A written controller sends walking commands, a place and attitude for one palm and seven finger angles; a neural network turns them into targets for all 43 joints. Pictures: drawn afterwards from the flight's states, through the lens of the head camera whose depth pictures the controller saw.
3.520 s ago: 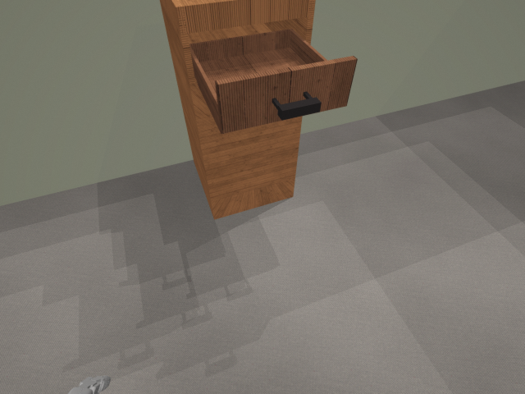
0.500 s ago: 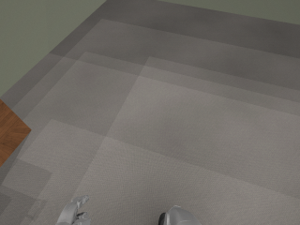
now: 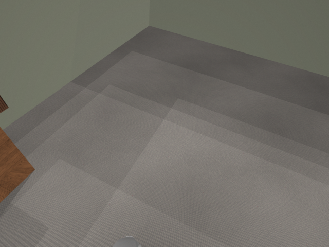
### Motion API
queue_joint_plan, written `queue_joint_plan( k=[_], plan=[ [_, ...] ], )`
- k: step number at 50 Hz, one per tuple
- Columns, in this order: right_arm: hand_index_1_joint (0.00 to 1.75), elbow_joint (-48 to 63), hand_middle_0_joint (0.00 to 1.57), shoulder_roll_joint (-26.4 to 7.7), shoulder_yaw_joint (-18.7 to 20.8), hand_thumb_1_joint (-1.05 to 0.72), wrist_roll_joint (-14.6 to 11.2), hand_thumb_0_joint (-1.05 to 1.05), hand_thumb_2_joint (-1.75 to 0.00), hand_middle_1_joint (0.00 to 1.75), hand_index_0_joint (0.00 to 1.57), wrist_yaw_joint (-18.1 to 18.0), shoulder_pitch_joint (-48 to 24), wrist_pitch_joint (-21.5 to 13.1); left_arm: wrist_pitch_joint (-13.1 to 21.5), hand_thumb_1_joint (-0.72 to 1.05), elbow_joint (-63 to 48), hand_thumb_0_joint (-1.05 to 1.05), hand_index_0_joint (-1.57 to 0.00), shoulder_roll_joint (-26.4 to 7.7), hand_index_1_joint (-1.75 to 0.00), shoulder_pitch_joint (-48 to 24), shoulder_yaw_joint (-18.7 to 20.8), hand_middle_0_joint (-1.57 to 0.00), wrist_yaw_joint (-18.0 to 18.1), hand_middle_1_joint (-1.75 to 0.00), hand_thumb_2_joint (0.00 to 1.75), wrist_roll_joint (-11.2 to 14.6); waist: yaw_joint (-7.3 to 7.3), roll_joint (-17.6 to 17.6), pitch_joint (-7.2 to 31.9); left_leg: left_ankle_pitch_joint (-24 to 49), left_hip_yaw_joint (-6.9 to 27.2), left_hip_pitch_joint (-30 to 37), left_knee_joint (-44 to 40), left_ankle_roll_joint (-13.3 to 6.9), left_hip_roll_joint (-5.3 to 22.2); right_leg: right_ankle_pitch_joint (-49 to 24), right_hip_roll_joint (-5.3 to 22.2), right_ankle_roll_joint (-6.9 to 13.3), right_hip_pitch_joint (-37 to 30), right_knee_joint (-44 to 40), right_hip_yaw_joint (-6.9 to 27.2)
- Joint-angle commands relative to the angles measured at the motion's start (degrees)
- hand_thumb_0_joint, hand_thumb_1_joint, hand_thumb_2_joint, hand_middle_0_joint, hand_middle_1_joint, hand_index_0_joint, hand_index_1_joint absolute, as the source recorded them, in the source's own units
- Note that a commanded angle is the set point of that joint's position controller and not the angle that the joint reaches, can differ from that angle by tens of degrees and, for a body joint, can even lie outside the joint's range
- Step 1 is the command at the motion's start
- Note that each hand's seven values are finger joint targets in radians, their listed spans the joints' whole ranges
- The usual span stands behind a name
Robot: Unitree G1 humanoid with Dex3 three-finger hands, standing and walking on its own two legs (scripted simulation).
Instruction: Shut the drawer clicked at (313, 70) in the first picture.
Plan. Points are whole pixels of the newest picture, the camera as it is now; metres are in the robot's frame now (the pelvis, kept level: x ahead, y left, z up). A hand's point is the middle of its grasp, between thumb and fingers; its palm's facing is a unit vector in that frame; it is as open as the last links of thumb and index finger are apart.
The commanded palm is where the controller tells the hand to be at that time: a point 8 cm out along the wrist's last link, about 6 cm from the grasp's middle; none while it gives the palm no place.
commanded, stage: walk to a spot facing it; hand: left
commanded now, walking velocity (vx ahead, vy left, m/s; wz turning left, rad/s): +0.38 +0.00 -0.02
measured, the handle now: out of the picture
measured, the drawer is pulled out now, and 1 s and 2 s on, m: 0.30 0.30 0.30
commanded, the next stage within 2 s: turn to face it in 0.52 s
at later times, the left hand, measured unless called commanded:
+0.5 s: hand (106, 194) +0.29 +0.22 -0.17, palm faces -0.09 -0.99 -0.14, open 7.4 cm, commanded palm none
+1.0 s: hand (140, 148) +0.47 +0.14 -0.16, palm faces -0.08 -0.98 -0.19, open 7.2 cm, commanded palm none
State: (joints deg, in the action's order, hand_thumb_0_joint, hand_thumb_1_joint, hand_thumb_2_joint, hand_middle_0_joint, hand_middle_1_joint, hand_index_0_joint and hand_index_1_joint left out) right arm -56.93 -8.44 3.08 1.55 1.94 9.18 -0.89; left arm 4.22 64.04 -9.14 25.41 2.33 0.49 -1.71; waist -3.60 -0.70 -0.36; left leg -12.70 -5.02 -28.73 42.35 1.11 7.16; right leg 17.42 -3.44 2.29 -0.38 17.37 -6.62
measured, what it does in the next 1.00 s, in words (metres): walks ahead: left foot, then right foot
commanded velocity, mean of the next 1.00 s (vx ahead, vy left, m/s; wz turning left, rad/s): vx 0.18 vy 0.00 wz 0.00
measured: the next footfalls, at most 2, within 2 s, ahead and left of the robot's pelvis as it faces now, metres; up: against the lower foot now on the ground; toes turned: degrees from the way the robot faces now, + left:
left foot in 0.06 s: +0.16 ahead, +0.12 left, +0.00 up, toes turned +9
right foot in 0.70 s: +0.40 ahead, -0.11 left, +0.00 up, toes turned -21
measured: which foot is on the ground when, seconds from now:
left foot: up 0.00-0.04, down 0.06-0.70, up 0.72-1.00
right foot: down 0.00-0.08, up 0.10-0.68, down 0.70-1.00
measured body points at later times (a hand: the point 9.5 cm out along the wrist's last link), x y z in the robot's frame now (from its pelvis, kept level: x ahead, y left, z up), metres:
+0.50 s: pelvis +0.19 +0.05 +0.01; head +0.20 +0.07 +0.45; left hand +0.29 +0.27 -0.16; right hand +0.10 -0.15 -0.14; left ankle +0.12 +0.12 -0.74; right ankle +0.30 -0.11 -0.66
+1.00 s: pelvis +0.34 -0.02 +0.00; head +0.35 -0.02 +0.45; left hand +0.48 +0.19 -0.14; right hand +0.33 -0.25 -0.16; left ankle +0.38 +0.11 -0.68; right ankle +0.36 -0.09 -0.74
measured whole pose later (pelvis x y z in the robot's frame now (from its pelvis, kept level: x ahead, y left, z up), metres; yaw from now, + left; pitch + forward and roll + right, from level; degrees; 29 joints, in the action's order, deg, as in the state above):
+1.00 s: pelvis +0.34 -0.02 +0.00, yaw -5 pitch -1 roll -1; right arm -58.5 -8.7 3.7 1.3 -0.9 14.9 1.8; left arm 1.6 56.3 -8.4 6.4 3.1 1.6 -1.2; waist 2.5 1.1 -2.6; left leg -20.3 -4.4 -30.0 58.8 3.3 7.2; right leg 13.6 2.2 4.5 14.3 28.2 -16.7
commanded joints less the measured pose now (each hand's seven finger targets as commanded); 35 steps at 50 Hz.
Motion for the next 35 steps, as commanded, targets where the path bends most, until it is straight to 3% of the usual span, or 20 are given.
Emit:
queue_joint_plan(
  k=[1, 2, 3, 4, 5, 7, 8, 9, 11, 13, 19, 24, 27, 29, 31, 32, 33, 34, 35],
  plan=[
    [0.30, 2.58, 0.20, -4.07, 0.56, -0.90, -0.11, 0.00, -0.90, 0.30, 0.20, -0.94, 2.37, -2.65, 0.75, 0.90, -1.41, 0.00, -0.20, -8.37, -0.30, 1.68, 1.60, -0.20, 0.48, -0.30, 0.90, 0.29, 4.41, -1.07, -2.81, -0.73, -4.44, 10.62, -10.13, -2.38, -4.39, -31.04, 16.72, 5.33, 3.81, 5.73, 8.04],
    [0.30, -0.03, 0.20, -5.69, 1.05, -0.90, 0.09, 0.00, -0.90, 0.30, 0.20, -1.53, 10.42, -3.02, 0.69, 0.90, -1.38, 0.00, -0.20, -7.74, -0.30, 0.91, 1.52, -0.20, 0.35, -0.30, 0.90, 0.60, 7.86, 0.70, 0.96, 2.32, -3.39, 23.27, -13.49, -3.54, -4.46, -32.18, 13.72, 3.61, 9.35, 16.23, 5.21],
    [0.30, -2.18, 0.20, -11.10, 2.38, -0.90, 0.68, 0.00, -0.90, 0.30, 0.20, -2.31, 19.14, -3.46, 0.70, 0.90, -2.11, 0.00, -0.20, -5.33, -0.30, 1.96, 1.29, -0.20, -0.14, -0.30, 0.90, 1.12, 10.81, 8.88, 7.72, 0.58, 9.87, 37.58, -16.80, -7.16, 6.21, -19.84, 8.82, 0.63, 20.13, 31.09, 1.75],
    [0.30, -3.07, 0.20, -16.81, 3.49, -0.90, 0.40, 0.00, -0.90, 0.30, 0.20, -2.69, 23.98, -3.29, 0.69, 0.90, -3.73, 0.00, -0.20, -2.84, -0.30, 1.69, 0.42, -0.20, -0.63, -0.30, 0.90, 1.35, 10.95, 19.88, 10.30, 2.10, 28.79, 45.05, -23.58, -12.77, 20.06, 12.41, 2.83, -1.26, 34.00, 48.98, 0.13],
    [0.30, -3.01, 0.20, -15.53, 3.13, -0.90, -0.17, 0.00, -0.90, 0.30, 0.20, -3.02, 22.44, -2.81, 0.43, 0.90, -4.44, 0.00, -0.20, -5.07, -0.30, -1.34, 1.01, -0.20, -0.30, -0.30, 0.90, 0.85, 11.00, 11.86, 7.37, -0.46, 29.77, 40.95, -26.74, -14.66, 21.40, 13.82, 5.10, -0.39, 37.62, 55.91, 5.14],
    [0.30, -1.27, 0.20, -9.17, 1.50, -0.90, -0.46, 0.00, -0.90, 0.30, 0.20, -3.14, 13.39, -3.40, -0.28, 0.90, -3.61, 0.00, -0.20, -3.62, -0.30, -4.71, 1.52, -0.20, -0.84, -0.30, 0.90, 0.43, 7.42, 3.69, -1.46, -4.42, 21.14, 25.78, -30.59, -11.27, 16.99, 4.07, 9.66, -0.63, 37.72, 57.49, 6.83],
    [0.30, -1.14, 0.20, -7.18, 0.78, -0.90, -0.35, 0.00, -0.90, 0.30, 0.20, -3.22, 11.35, -3.85, -0.83, 0.90, -3.06, 0.00, -0.20, -2.37, -0.30, -4.17, 1.62, -0.20, -1.23, -0.30, 0.90, 0.04, 5.79, 1.93, -3.87, -3.00, 16.55, 21.16, -31.72, -9.44, 14.74, 0.93, 10.58, -0.99, 35.46, 56.02, 7.19],
    [0.30, -1.64, 0.20, -5.51, 0.43, -0.90, -0.53, 0.00, -0.90, 0.30, 0.20, -3.35, 10.13, -4.39, -1.46, 0.90, -2.22, 0.00, -0.20, -1.23, -0.30, -2.08, 1.46, -0.20, -1.45, -0.30, 0.90, -0.11, 3.93, 3.17, -3.71, 0.20, 11.41, 19.12, -32.01, -7.89, 12.86, -1.75, 11.03, -1.53, 33.64, 54.55, 7.03],
    [0.30, -2.38, 0.20, -4.58, 0.15, -0.90, -0.66, 0.00, -0.90, 0.30, 0.20, -3.58, 10.88, -4.88, -2.73, 0.90, -1.79, 0.00, -0.20, 0.25, -0.30, 0.01, 1.63, -0.20, -1.31, -0.30, 0.90, -0.27, 2.58, 5.02, -2.89, 4.64, 5.56, 18.44, -32.30, -7.10, 10.60, -4.40, 10.49, -2.13, 33.05, 52.93, 6.73],
    [0.30, -2.40, 0.20, -3.76, 0.46, -0.90, -0.69, 0.00, -0.90, 0.30, 0.20, -3.68, 11.94, -5.16, -3.61, 0.90, -2.57, 0.00, -0.20, 0.42, -0.30, -1.19, 1.94, -0.20, -1.31, -0.30, 0.90, -0.44, 2.35, 5.25, -4.27, 5.89, 2.96, 18.49, -33.79, -7.43, 10.15, -7.49, 10.91, -2.78, 35.88, 51.15, 6.76],
    [0.30, -4.52, 0.20, -3.79, 0.01, -0.90, -0.88, 0.00, -0.90, 0.30, 0.20, -4.09, 16.91, -5.21, -4.55, 0.90, -5.45, 0.00, -0.20, -0.80, -0.30, -8.61, 2.59, -0.20, -1.67, -0.30, 0.90, -0.24, 2.89, 6.83, -7.42, 17.37, -2.92, 24.05, -33.02, -3.92, 9.50, -13.39, 10.51, -3.20, 43.10, 45.35, 5.13],
    [0.30, -5.94, 0.20, -4.46, -0.12, -0.90, -0.18, 0.00, -0.90, 0.30, 0.20, -4.30, 21.95, -4.75, -4.44, 0.90, -9.87, 0.00, -0.20, -0.68, -0.30, -19.34, 2.15, -0.20, -2.46, -0.30, 0.90, -0.07, 5.62, 6.56, -10.39, 23.86, -5.42, 29.59, -31.30, -6.46, 11.36, -11.59, 9.82, -2.59, 44.01, 33.46, 0.55],
    [0.30, -6.41, 0.20, -5.16, 0.08, -0.90, 0.22, 0.00, -0.90, 0.30, 0.20, -4.37, 23.75, -4.21, -4.08, 0.90, -12.03, 0.00, -0.20, 0.01, -0.30, -23.61, 1.90, -0.20, -2.72, -0.30, 0.90, 0.05, 6.76, 6.84, -10.50, 30.76, -8.26, 32.44, -28.43, -6.93, 11.77, -8.50, 7.85, -1.19, 41.07, 26.43, -1.84],
    [0.30, -6.38, 0.20, -5.99, 0.50, -0.90, 0.19, 0.00, -0.90, 0.30, 0.20, -4.39, 23.42, -3.83, -3.79, 0.90, -12.21, 0.00, -0.20, -0.63, -0.30, -22.09, 1.96, -0.20, -2.56, -0.30, 0.90, 0.05, 5.60, 7.07, -8.83, 44.45, -10.33, 34.07, -22.55, -6.76, 12.58, -5.19, 5.28, 0.41, 36.21, 23.39, -3.87],
    [0.30, -5.69, 0.20, -7.53, 0.78, -0.90, -0.06, 0.00, -0.90, 0.30, 0.20, -4.42, 21.94, -3.67, -3.05, 0.90, -10.76, 0.00, -0.20, -2.01, -0.30, -15.69, 2.25, -0.20, -2.25, -0.30, 0.90, -0.23, 2.77, 8.02, -3.22, 54.78, -11.48, 34.18, -12.64, -5.91, 12.59, -4.83, 2.91, 2.05, 26.19, 20.11, -4.44],
    [0.30, -5.68, 0.20, -7.63, 0.70, -0.90, -0.31, 0.00, -0.90, 0.30, 0.20, -4.31, 21.25, -3.51, -2.28, 0.90, -8.60, 0.00, -0.20, -2.87, -0.30, -9.63, 2.38, -0.20, -1.83, -0.30, 0.90, -0.59, 0.27, 7.44, 1.27, 53.05, -11.72, 31.26, -4.51, -4.77, 10.72, -8.26, 1.58, 2.45, 15.86, 15.88, -5.28],
    [0.30, -5.45, 0.20, -6.71, 0.26, -0.90, -1.01, 0.00, -0.90, 0.30, 0.20, -3.89, 20.59, -3.47, -1.34, 0.90, -6.09, 0.00, -0.20, -5.91, -0.30, -2.01, 3.10, -0.20, -1.28, -0.30, 0.90, -0.81, -3.28, 3.62, 7.12, 40.73, -11.48, 21.18, 8.02, -3.03, 8.68, -18.31, 6.18, 3.82, -0.37, 12.38, -0.49],
    [0.30, -4.61, 0.20, -2.33, -0.31, -0.90, -2.09, 0.00, -0.90, 0.30, 0.20, -3.63, 23.28, -3.48, -0.58, 0.90, -4.71, 0.00, -0.20, -11.24, -0.30, 3.52, 4.13, -0.20, -0.20, -0.30, 0.90, -0.33, -3.70, -8.66, 15.61, -8.36, -10.53, 3.79, 26.09, -0.15, -0.46, -42.56, 24.63, 10.76, -16.66, 12.87, 21.97],
    [0.30, -4.06, 0.20, -2.35, -0.27, -0.90, -2.36, 0.00, -0.90, 0.30, 0.20, -4.09, 22.82, -2.99, -0.70, 0.90, -4.58, 0.00, -0.20, -13.50, -0.30, 3.29, 3.97, -0.20, 0.28, -0.30, 0.90, 1.19, -2.18, -7.15, 20.36, -23.59, -1.57, 1.36, 37.46, 0.17, -3.64, -55.67, 30.99, 16.31, -17.08, 9.72, 27.68]
  ],
)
